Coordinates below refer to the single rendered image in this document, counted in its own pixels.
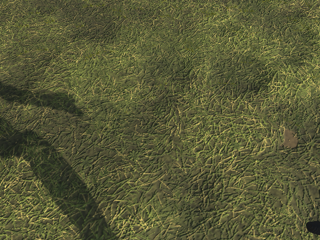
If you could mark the robot right hand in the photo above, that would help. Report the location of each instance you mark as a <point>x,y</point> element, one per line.
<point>313,227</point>

